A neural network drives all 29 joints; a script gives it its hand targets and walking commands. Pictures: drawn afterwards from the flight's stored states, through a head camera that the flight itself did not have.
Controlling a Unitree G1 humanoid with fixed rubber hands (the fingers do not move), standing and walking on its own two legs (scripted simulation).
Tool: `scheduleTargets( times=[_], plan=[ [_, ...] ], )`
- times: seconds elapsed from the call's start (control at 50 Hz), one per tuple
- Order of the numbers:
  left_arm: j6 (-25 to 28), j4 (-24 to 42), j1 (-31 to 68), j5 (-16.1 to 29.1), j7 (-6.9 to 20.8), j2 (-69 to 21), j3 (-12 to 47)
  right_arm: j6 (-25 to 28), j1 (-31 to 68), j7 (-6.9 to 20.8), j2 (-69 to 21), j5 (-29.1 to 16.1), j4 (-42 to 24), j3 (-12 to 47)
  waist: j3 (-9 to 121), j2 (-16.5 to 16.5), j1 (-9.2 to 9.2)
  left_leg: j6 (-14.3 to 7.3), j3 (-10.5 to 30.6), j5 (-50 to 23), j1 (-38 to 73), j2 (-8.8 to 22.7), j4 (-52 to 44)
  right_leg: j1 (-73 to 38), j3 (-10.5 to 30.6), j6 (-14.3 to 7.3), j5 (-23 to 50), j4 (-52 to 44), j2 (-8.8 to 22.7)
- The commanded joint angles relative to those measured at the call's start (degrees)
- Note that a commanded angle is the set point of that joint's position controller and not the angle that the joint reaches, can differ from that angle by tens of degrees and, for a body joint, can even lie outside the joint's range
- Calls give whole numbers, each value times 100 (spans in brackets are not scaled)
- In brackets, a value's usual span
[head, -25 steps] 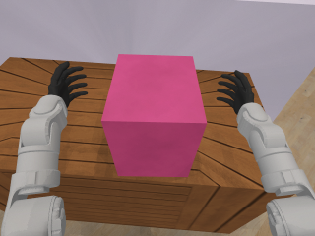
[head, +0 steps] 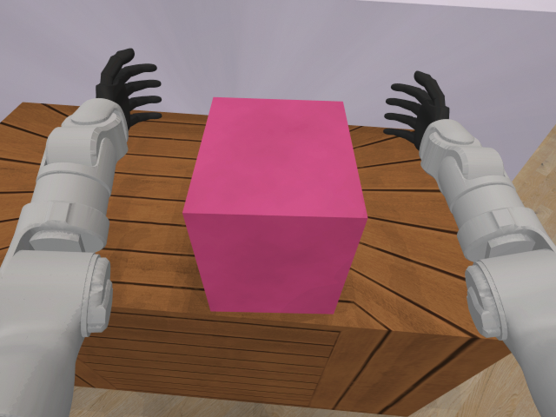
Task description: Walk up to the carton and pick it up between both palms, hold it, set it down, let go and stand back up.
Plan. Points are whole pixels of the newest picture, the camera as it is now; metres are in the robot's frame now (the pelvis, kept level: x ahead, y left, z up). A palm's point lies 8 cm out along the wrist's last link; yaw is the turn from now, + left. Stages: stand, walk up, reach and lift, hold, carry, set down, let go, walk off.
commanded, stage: reach and lift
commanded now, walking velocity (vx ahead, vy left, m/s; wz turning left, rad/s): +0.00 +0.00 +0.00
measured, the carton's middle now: (275, 208) +0.45 +0.01 +0.03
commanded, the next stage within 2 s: none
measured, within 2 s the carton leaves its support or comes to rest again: neither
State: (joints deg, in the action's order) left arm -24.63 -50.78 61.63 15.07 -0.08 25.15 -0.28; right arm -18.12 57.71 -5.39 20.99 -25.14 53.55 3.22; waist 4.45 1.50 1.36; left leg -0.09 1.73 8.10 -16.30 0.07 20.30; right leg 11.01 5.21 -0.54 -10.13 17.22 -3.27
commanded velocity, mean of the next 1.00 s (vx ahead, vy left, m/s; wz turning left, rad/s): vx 0.00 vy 0.00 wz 0.00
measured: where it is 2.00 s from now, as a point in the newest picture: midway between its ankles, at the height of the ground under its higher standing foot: outside the picture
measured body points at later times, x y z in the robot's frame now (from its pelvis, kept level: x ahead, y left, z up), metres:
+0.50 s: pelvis +0.00 +0.00 -0.01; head +0.04 +0.02 +0.44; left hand +0.46 +0.22 +0.12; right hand +0.44 -0.19 +0.11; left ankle +0.02 +0.12 -0.75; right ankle -0.02 -0.12 -0.75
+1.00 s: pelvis +0.00 +0.00 -0.02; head +0.05 +0.03 +0.43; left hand +0.44 +0.23 +0.06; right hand +0.45 -0.15 +0.07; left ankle +0.02 +0.12 -0.75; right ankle -0.02 -0.12 -0.75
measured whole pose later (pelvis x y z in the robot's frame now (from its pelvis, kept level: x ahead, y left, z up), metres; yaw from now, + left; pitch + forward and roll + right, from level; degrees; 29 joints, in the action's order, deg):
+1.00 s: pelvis +0.00 +0.00 -0.02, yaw +1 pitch +17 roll -2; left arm 13.7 -76.6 54.6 14.5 0.7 17.9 0.5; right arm 9.0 50.6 -7.3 12.0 -22.1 66.4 6.5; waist 10.9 1.6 0.2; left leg 0.2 2.8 10.4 -36.1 -0.2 29.8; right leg 30.7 3.6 -0.1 -13.3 27.4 -3.6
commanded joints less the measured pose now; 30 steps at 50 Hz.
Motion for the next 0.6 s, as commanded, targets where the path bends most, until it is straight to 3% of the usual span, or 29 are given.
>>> scheduleTargets(
  times=[0.0, 0.02, 0.04, 0.1, 0.18, 0.22, 0.26, 0.28, 0.36, 0.4, 0.46, 0.52, 0.58],
  plan=[
    [344, 454, 2549, 74, -53, 823, -41, 228, 2690, 34, 841, -87, -608, -59, 2647, -278, -8, -15, -180, -1175, 1829, 135, 120, 230, -503, 149, 1621, -83, 149],
    [402, 179, 2418, 41, -27, 811, -73, 216, 2572, 34, 725, -69, -192, 47, 2459, -178, -12, -56, -186, -1268, 1766, 120, 146, 157, -492, 164, 1763, -63, 162],
    [504, 141, 2346, -8, 20, 886, -130, 275, 2441, 12, 744, 3, -319, 8, 2552, -98, 43, -62, -197, -1272, 1712, 115, 167, -14, -462, 211, 1846, -33, 177],
    [768, 218, 2049, -206, 137, 714, -228, 495, 2100, -114, 624, -66, -250, 165, 2821, -320, 69, 28, -224, -1961, 1826, 52, 270, -394, -468, 265, 2812, 113, 156],
    [1121, -21, 1892, -307, 208, 567, -196, 834, 1908, -147, 589, 59, -114, -8, 2509, -385, 45, 111, -237, -1615, 1810, 61, 269, 87, -542, 209, 1994, -8, 134],
    [1397, 207, 1895, -271, 168, 557, -162, 1026, 1721, -116, 471, 85, -321, -24, 2581, -488, 6, 153, -253, -1653, 1948, 102, 326, 230, -548, 178, 1752, -39, 98],
    [1632, 355, 1850, -273, 117, 538, -235, 1265, 1858, -121, 516, 219, -768, -78, 2977, -435, 5, 179, -230, -1878, 1985, 104, 435, 197, -569, 209, 1958, 41, 100],
    [1724, 308, 1854, -351, 99, 530, -226, 1338, 1790, -149, 504, 283, -606, -207, 2992, -593, 27, 208, -262, -1860, 1956, 99, 454, 298, -582, 231, 1936, 50, 95],
    [2136, 270, 1925, -249, 31, 419, -170, 1631, 1736, -117, 446, 482, -570, -405, 3286, -658, -1, 323, -237, -1979, 2006, 116, 659, 695, -655, 170, 1739, 132, 72],
    [2333, -156, 1930, -142, 27, 304, 12, 1766, 1748, -81, 401, 493, -342, -372, 3268, -668, 76, 324, -221, -1767, 1860, 123, 723, 841, -671, 147, 1558, 177, 105],
    [2732, -593, 1661, -148, 22, 301, -72, 1978, 1513, -77, 321, 465, -61, -136, 3523, -373, 24, 257, -189, -1814, 1600, 111, 809, 848, -637, 258, 1897, 377, 148],
    [3187, -1108, 1707, -166, 34, 243, 22, 2297, 1537, -63, 237, 292, 380, -6, 3595, -495, 18, 298, -182, -1839, 1300, 106, 943, 918, -612, 264, 1863, 497, 171],
    [3636, -1466, 1648, -42, 64, 200, 100, 2593, 1459, -62, 199, 293, 529, 102, 3611, -327, 56, 290, -144, -1885, 1122, 86, 1063, 1199, -651, 299, 2048, 621, 223]
  ],
)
